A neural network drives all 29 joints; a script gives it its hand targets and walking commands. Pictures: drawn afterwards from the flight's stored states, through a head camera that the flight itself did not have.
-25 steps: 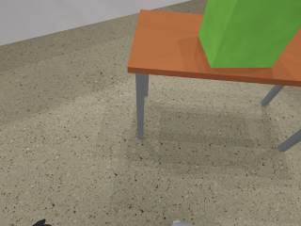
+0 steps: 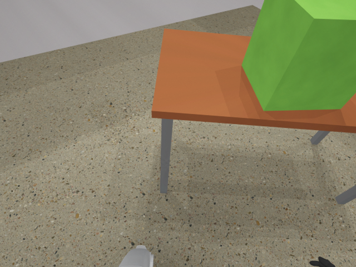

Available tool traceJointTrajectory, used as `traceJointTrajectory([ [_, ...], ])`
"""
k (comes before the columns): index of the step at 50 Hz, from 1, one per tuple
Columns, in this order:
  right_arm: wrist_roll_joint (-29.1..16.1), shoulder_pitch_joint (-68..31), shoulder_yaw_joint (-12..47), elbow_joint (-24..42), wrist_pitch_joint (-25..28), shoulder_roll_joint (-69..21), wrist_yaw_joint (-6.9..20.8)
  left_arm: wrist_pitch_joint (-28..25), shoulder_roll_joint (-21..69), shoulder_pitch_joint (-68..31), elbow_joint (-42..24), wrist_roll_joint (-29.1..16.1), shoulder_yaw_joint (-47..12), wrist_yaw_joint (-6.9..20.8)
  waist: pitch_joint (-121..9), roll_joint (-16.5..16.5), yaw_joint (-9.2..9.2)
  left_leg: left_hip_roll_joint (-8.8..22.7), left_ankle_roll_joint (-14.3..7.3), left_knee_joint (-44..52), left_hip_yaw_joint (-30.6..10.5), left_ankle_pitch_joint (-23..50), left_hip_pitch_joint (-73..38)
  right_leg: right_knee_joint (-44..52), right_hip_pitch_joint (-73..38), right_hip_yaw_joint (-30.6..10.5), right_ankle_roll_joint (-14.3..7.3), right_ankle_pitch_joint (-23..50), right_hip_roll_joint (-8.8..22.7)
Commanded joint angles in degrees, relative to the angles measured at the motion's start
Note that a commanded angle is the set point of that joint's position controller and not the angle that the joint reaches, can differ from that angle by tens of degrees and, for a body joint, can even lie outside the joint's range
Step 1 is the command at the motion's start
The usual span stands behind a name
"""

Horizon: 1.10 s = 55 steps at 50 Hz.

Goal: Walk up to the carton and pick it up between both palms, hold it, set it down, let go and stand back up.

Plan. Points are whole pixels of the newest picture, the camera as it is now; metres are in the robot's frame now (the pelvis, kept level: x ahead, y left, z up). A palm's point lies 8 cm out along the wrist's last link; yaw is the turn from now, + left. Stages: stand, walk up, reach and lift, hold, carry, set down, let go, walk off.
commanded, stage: walk up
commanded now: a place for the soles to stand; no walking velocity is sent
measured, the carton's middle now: (308, 49) +0.74 -0.40 +0.12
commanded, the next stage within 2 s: none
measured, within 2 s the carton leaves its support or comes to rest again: neither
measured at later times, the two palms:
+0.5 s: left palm out of the picture +0.07 +0.21 -0.07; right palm out of the picture +0.10 -0.44 -0.10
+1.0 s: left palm out of the picture +0.07 +0.28 -0.08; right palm out of the picture +0.07 -0.37 -0.09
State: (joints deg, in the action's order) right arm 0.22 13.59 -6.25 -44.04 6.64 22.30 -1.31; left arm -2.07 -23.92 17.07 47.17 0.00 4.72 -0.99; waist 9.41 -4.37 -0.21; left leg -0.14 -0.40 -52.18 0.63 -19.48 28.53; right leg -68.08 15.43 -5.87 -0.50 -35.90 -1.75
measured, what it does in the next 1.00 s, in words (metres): steps on the spot: right foot, then left foot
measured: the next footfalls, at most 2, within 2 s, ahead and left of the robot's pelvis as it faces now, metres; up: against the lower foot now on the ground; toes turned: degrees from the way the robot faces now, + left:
right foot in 0.36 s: +0.11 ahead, -0.20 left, +0.00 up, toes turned +6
left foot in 0.94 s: +0.07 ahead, +0.07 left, +0.00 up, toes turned -1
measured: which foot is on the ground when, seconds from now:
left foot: down 0.00-0.38, up 0.40-0.92, down 0.94-1.00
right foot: up 0.00-0.34, down 0.36-1.00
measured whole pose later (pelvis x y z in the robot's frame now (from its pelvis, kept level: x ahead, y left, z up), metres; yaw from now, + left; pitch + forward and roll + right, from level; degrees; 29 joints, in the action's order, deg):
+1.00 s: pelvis -0.01 -0.05 +0.00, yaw +0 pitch -6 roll -2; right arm 1.6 12.9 -6.0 -45.3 -0.2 22.2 -1.2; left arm -1.3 -24.6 13.3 47.2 0.0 4.7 -0.5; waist 10.5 2.1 -0.1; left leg 1.3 0.4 -54.0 -2.1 -27.2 21.6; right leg -51.1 24.9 -5.5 -0.5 -22.5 -2.6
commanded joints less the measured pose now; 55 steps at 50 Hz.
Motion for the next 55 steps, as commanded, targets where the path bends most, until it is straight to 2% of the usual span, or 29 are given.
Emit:
traceJointTrajectory([
  [1, -0.22, 6.7, -4.08, -0.26, 1.38, 17.26, -3.43, 2.46, -13.62, 7.58, -2.23, 1.71, 4.49, 1.61, -6.36, 6.84, 0.5, 21.8, -6.08, 30.54, -32.37, 10.21, -17.29, -13.24, 18.46, -7.1, -0.88, 12.02, 4.28],
  [2, 0.32, 6.86, -3.46, -0.31, 1.55, 16.25, -3.43, 3.05, -12.17, 6.62, -2.49, 1.79, 4.44, 1.5, -2.81, 6.51, 1.1, 20.65, -7.54, 28.56, -28.51, 16.72, -13.08, -12.52, 19.23, -7.87, -1.1, 12.7, 4.11],
  [3, 0.28, 6.68, -3.64, 0.25, 1.91, 14.79, -3.18, 3.38, -11.56, 7.46, -2.22, 1.4, 4.35, 1.46, -3.29, 7.11, 1.45, 18.87, -5.52, 27.63, -23.26, 22.51, -12.6, -10.75, 16.89, -7.87, -1.28, 13.82, 3.6],
  [6, 0.03, 7.61, -3.03, 0.83, 1.6, 15.13, -2.92, 3.71, -11.32, 3.96, -2.07, 1.36, 3.95, 1.1, -5.73, 9.64, 0.58, 18.34, -8.13, 24.14, -19.41, 25.42, -13.89, -8.69, 17.36, -6.3, -1.56, 13.14, 2.2],
  [7, 0.21, 4.43, -3.08, 1.07, 1.36, 16.19, -2.66, 3.56, -10.35, 4.15, -1.86, 0.68, 3.04, 0.49, -5.52, 14.43, 1.28, 17.97, -10.68, 22.34, -15.51, 27.8, -9.5, -6.17, 14.48, -4.03, -1.19, 12.4, 3.23],
  [11, 0.92, 1.97, -3.15, 1.95, -0.39, 17.33, -2.21, 2.95, -11.49, 0.05, -3.54, 0.55, 2.95, 0.3, -7.83, 20.56, -1.98, 18.7, -13.09, 19.02, -17.8, 21.69, -14.99, 9.5, 16.58, 1.54, -0.36, 6.8, 5.99],
  [12, 0.91, -0.53, -2.42, 3.0, -0.91, 16.09, -1.94, 2.28, -11.39, 0.99, -3.0, -0.04, 2.73, 0.12, -6.38, 21.22, -0.7, 17.13, -12.99, 17.69, -15.35, 22.43, -12.13, 12.64, 14.75, 2.65, -0.22, 6.55, 6.01],
  [13, 0.96, -5.07, -2.48, 3.92, -1.45, 16.99, -1.93, 1.71, -11.17, 5.76, -1.98, -0.02, 3.02, -0.09, -8.23, 27.23, 2.87, 16.99, -11.33, 14.56, -14.73, 26.73, -10.79, 22.26, 8.09, 1.52, -1.93, 7.26, 7.56],
  [15, 0.49, -7.72, -1.38, 4.06, -2.91, 13.58, -1.82, -0.08, -11.36, 13.41, 3.12, 0.43, 4.06, -0.28, -11.39, 13.58, 7.51, 11.01, -7.21, -1.58, -7.47, 27.74, -4.16, 35.68, -6.35, 5.4, -1.71, 19.28, 2.17],
  [16, 0.01, -5.87, -0.21, 4.14, -3.62, 10.04, -1.96, -0.86, -13.74, 12.92, 3.03, 0.78, 4.76, -0.51, -9.37, 5.3, 7.21, 6.04, -4.18, -15.67, -3.57, 16.19, 0.45, 40.26, -6.13, -4.17, -1.33, 28.89, 4.74],
  [17, -0.8, -0.8, 1.22, 3.9, -4.5, 5.7, -2.51, -0.65, -18.45, 7.99, 0.98, 1.26, 5.21, -0.45, -8.09, -9.69, 2.97, -0.68, -0.74, -21.37, -3.65, -13.19, 8.74, 39.33, -3.45, -22.27, -1.41, 42.65, 13.93],
  [18, -0.49, 1.04, 0.62, 3.94, -5.57, 8.89, -3.26, 0.27, -18.36, 1.36, -2.36, 0.96, 5.28, -0.07, -8.03, -2.57, -0.29, -0.08, -1.01, -20.72, -6.61, -15.41, 6.15, 42.21, 3.39, -29.93, -1.52, 38.29, 16.14],
  [20, -1.41, -3.56, -1.19, 2.59, -6.94, 14.19, -2.97, 0.58, -21.03, -5.0, -3.86, 1.48, 5.2, -0.6, -4.84, -0.76, 1.35, 1.4, -1.17, -21.3, -7.15, -14.11, 5.13, 52.07, 10.47, -37.11, -2.7, 20.13, 18.52],
  [22, -1.17, -3.09, -1.47, 0.22, -7.31, 14.18, -1.96, 0.22, -16.54, -5.33, -3.56, 1.46, 4.25, -0.94, 1.4, -2.77, 0.93, 2.58, -0.83, -19.86, -8.09, -7.43, 6.68, 52.77, 11.95, -28.72, 3.25, 8.16, 12.8],
  [27, -0.31, 0.57, -1.1, -2.51, -7.59, 13.67, -0.57, -1.4, -13.91, -2.6, -1.37, 1.44, 3.61, -0.91, -4.44, -6.81, 1.9, 3.25, 0.48, -11.64, -6.92, -3.45, 5.81, 51.68, 0.1, -25.69, 1.86, -7.05, 8.1],
  [30, -0.02, 2.5, -1.52, -3.36, -8.09, 13.8, -0.02, -1.79, -15.16, -2.06, -2.04, 1.59, 4.53, -0.99, -8.47, -9.08, 1.64, 3.83, -0.03, -9.75, -8.07, -3.38, 5.66, 50.84, -3.6, -27.52, 0.22, -9.72, 9.4],
  [33, 0.55, 1.54, -1.78, -3.6, -7.98, 15.06, -0.09, -1.95, -15.37, -0.9, -2.24, 0.99, 4.37, -1.11, -7.02, -5.16, 2.39, 3.14, 0.71, -8.5, -8.33, -2.67, 5.28, 51.2, -4.74, -28.67, 1.64, -3.89, 10.85],
  [34, 0.32, 1.29, -1.61, -3.64, -8.1, 14.86, -0.07, -1.84, -15.72, 0.08, -2.01, 0.79, 4.63, -1.11, -7.18, -7.3, 2.95, 3.4, -0.11, -8.9, -8.09, -3.33, 5.42, 52.32, -4.1, -28.59, 3.06, -5.06, 11.44],
  [36, 0.95, 2.05, -2.06, -4.07, -8.22, 14.9, -0.19, -1.55, -15.47, -2.64, -2.65, 1.41, 4.0, -1.0, -5.91, -8.88, 2.18, 3.46, -0.03, -8.27, -8.09, -4.54, 4.26, 52.31, -1.15, -29.2, 0.28, -10.01, 11.03],
  [37, 1.48, 1.57, -1.96, -4.34, -8.26, 14.69, -0.05, -1.91, -15.54, -3.02, -2.78, 1.72, 4.58, -1.09, -4.48, -3.88, 1.78, 3.87, -0.19, -7.78, -8.02, -3.7, 4.84, 50.29, 0.77, -29.05, -2.23, -8.12, 11.88],
  [42, 1.61, 3.03, -2.42, -4.27, -6.85, 13.39, 0.32, -1.14, -15.99, -6.52, -4.65, 2.6, 3.61, -0.2, -5.55, -7.17, 0.5, 3.25, -0.93, 0.15, -3.16, -11.44, -7.76, 45.35, 14.39, -23.94, -10.51, -8.4, 11.66],
  [44, 1.36, 6.35, -2.69, -4.79, -5.63, 13.2, 0.47, -0.16, -15.31, -9.42, -4.88, 2.43, 3.03, 0.29, -7.1, -6.71, -1.18, 3.59, -2.19, 11.57, -1.61, -6.71, -18.22, 41.14, 19.45, -20.08, -9.2, -4.46, 10.38],
  [45, 1.44, 11.34, -2.66, -6.72, -4.97, 12.85, 0.52, 0.14, -13.26, -9.6, -4.12, 1.73, 2.99, 0.36, -10.96, -4.29, -3.86, 2.97, -2.58, 15.1, -1.86, -5.34, -22.84, 34.91, 19.76, -16.15, -6.7, -0.81, 9.35],
  [46, 2.33, 14.09, -3.11, -7.33, -4.78, 14.05, 0.41, 0.88, -11.09, -8.77, -3.75, 1.46, 2.01, 0.04, -10.33, 3.44, -5.46, 3.74, -3.69, 17.73, -6.98, -12.95, -26.85, 26.31, 25.93, -13.75, -5.46, -4.97, 5.32],
  [47, 3.17, 13.36, -3.32, -6.98, -4.4, 16.88, -0.02, 1.22, -6.82, -5.97, -3.72, 0.79, 0.85, -0.37, -7.66, 17.88, -4.51, 11.82, -6.27, 30.9, -26.3, -28.65, -20.95, 10.08, 28.88, -7.58, -2.81, -2.53, -1.0],
  [48, 2.62, 4.79, -3.07, -2.92, -3.86, 18.24, -0.04, 1.26, -8.16, -4.11, -3.58, 0.4, 0.87, -0.55, -3.52, 12.97, -1.44, 17.82, -5.76, 38.88, -38.13, -33.36, -12.09, 5.42, 27.03, -4.99, -1.78, 4.45, -4.7],
  [50, 2.57, -1.41, -3.98, -2.34, -3.5, 20.2, -0.14, 0.74, -12.45, -3.85, -1.59, 0.57, 2.43, -0.62, -1.65, 12.25, -1.34, 18.98, -6.67, 39.59, -39.67, -31.04, -5.39, 6.56, 19.51, -6.72, -1.69, 6.22, -2.15],
  [52, 2.41, -1.08, -2.91, -3.2, -2.57, 16.56, -0.4, 0.76, -11.49, -4.08, -0.34, 0.42, 1.97, -0.06, -0.25, 11.3, -1.18, 15.5, -1.22, 36.48, -32.05, -18.19, -9.46, 10.01, 21.19, -5.52, -1.44, 9.13, -0.53],
  [55, 1.64, 1.25, -2.91, -1.69, -1.96, 15.99, -0.47, 1.11, -11.53, -1.6, 0.65, 0.35, 2.23, -0.19, -3.87, 16.12, -1.34, 15.77, 1.29, 31.52, -28.6, -0.31, -17.93, 8.85, 20.43, -4.24, -0.76, 10.08, -1.22],
])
